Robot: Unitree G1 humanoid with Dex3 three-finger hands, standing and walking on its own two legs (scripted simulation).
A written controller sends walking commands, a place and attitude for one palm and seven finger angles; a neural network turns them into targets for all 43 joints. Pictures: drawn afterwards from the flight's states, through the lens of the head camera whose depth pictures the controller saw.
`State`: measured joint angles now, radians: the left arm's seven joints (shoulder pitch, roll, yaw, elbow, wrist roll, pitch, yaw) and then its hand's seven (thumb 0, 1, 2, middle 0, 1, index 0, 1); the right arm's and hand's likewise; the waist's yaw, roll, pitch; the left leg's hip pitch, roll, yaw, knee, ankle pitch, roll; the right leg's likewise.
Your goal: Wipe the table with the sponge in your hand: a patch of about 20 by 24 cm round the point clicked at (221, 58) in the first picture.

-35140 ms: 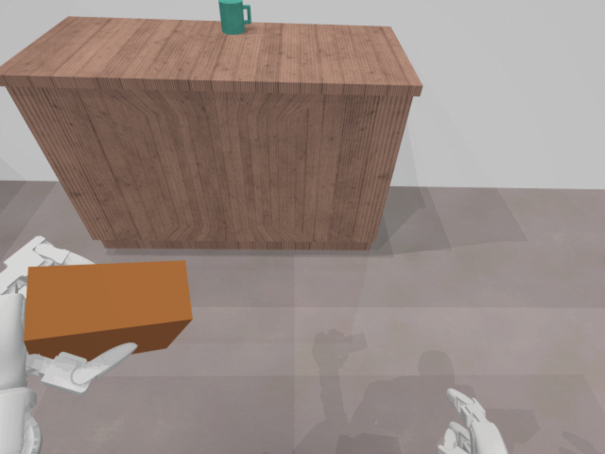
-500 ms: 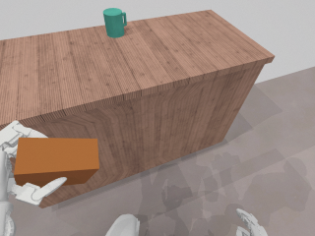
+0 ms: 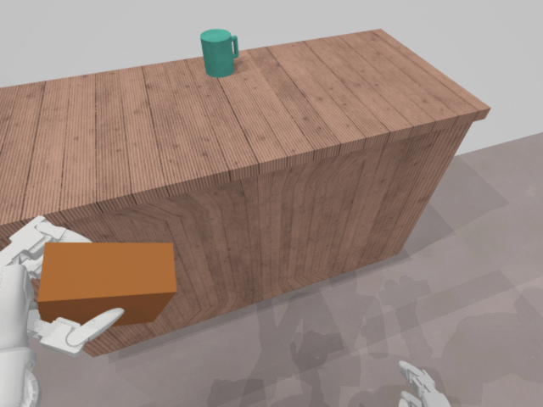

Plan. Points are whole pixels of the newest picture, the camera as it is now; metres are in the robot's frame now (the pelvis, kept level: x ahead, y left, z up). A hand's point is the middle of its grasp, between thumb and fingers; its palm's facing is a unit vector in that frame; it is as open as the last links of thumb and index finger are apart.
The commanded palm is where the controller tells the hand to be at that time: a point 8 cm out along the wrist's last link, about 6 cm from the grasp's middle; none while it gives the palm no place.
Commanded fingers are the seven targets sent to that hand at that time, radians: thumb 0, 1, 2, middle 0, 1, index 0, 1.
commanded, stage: look again from close up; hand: left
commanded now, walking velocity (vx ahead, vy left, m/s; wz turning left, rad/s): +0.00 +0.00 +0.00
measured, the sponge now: (127, 287) +0.23 +0.21 +0.10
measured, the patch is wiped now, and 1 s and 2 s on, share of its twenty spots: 0.00 0.00 0.00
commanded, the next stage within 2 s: shuffle to correct the standing spot in 0.16 s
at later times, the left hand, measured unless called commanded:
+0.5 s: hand (62, 251) +0.24 +0.27 +0.15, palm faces +0.42 -0.83 -0.37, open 10.3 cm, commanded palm +0.19 +0.30 +0.18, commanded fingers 0.00 0.10 1.30 -1.20 -1.60 -1.20 -1.60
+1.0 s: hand (146, 171) +0.36 +0.20 +0.18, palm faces +0.33 -0.82 -0.48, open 10.3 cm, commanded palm +0.28 +0.25 +0.18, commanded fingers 0.00 0.10 1.30 -1.20 -1.60 -1.20 -1.60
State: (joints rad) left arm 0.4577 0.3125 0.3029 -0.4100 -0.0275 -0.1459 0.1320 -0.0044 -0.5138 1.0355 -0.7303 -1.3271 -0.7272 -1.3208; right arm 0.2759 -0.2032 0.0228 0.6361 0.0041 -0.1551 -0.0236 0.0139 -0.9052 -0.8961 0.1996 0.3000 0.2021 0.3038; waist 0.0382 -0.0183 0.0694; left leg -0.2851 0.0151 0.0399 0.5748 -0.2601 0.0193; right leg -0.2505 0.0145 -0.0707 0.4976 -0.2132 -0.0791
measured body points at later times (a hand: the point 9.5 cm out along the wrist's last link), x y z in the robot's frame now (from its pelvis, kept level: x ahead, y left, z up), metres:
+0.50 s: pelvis +0.03 +0.02 +0.00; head +0.03 +0.03 +0.45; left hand +0.22 +0.31 +0.17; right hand +0.19 -0.19 -0.09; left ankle +0.03 +0.14 -0.74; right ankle +0.04 -0.06 -0.74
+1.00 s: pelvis +0.11 -0.03 -0.01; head +0.16 -0.02 +0.43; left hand +0.33 +0.24 +0.20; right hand +0.28 -0.24 -0.10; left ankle +0.14 +0.14 -0.74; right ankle +0.16 -0.14 -0.69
